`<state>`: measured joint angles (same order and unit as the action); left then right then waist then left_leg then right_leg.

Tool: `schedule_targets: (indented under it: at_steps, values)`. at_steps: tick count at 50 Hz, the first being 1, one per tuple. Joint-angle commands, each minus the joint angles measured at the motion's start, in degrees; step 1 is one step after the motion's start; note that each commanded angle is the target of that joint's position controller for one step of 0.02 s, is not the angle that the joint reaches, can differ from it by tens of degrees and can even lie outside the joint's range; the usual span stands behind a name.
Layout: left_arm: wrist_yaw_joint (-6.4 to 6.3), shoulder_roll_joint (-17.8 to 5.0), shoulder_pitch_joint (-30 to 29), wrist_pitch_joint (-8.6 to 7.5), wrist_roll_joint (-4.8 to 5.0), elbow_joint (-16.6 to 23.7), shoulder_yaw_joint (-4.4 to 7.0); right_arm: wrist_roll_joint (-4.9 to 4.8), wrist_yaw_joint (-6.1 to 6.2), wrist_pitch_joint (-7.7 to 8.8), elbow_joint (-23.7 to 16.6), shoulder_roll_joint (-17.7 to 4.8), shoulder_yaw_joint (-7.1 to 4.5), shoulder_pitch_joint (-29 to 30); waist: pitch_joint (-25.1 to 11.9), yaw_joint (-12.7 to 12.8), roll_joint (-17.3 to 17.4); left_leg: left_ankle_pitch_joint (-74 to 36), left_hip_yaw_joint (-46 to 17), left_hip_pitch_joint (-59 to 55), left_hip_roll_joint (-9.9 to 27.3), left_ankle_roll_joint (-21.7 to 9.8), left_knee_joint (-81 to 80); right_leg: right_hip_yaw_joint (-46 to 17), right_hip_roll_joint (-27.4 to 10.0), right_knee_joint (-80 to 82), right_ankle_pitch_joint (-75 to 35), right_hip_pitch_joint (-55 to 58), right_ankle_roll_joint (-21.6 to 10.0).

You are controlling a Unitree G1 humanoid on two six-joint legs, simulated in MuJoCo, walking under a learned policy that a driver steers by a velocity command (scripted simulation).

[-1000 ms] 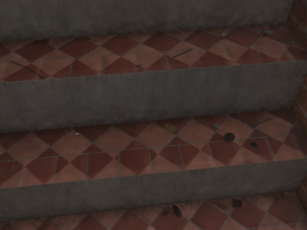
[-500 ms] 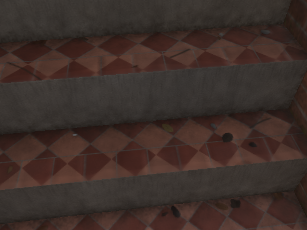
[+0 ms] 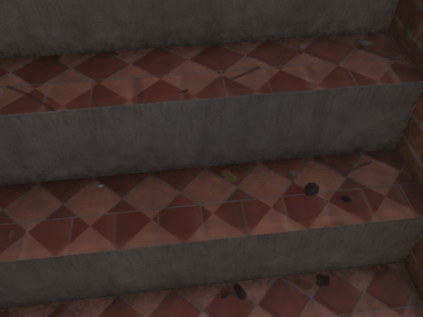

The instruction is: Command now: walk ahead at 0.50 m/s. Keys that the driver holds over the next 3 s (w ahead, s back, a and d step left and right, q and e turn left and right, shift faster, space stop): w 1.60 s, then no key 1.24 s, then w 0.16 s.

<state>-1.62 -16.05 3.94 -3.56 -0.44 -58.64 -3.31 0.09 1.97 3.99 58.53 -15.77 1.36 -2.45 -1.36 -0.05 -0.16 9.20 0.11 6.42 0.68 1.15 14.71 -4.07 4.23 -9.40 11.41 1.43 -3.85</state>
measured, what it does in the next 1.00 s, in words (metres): stands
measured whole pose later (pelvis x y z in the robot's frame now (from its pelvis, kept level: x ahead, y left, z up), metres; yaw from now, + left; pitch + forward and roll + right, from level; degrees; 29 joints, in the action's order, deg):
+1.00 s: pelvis +0.00 +0.00 +0.00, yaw +0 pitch +1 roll +1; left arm -1.6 -15.7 4.1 -3.7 -0.5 -58.4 -3.0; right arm 0.1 2.0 3.9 58.7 -15.4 0.8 -2.5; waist -1.3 -0.1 -0.2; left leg 8.9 -0.1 6.1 0.6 1.1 14.1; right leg -4.4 3.9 -9.2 11.3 1.5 -3.6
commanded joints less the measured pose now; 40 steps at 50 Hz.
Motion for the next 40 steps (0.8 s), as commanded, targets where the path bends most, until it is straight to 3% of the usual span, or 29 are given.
schedule_targets:
  at_steps: [1, 40]
  values:
    - [-0.19, -7.18, -2.94, -0.67, 0.02, 2.90, 1.38, -0.03, 0.19, 0.70, -3.16, -6.92, -1.33, 3.61, -3.89, 0.01, -0.24, -15.99, -5.04, -3.40, 6.04, -0.86, 0.79, -5.42, -10.18, -1.35, -24.11, -0.86, 1.76]
    - [-0.21, -6.71, -2.82, -0.76, -0.02, 3.17, 1.63, -0.05, 0.22, 0.65, -3.04, -6.50, -1.79, 3.53, -3.78, -0.03, -0.21, -16.23, -5.20, -3.74, 6.05, -0.84, 0.31, -5.50, -10.13, -1.13, -23.17, -0.95, 1.85]
Next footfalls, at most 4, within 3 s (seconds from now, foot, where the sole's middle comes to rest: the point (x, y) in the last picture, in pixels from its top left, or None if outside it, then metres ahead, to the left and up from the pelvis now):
none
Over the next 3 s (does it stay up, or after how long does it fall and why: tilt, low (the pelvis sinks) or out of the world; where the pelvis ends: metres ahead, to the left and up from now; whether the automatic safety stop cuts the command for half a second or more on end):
stays up -0.02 0.02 0.00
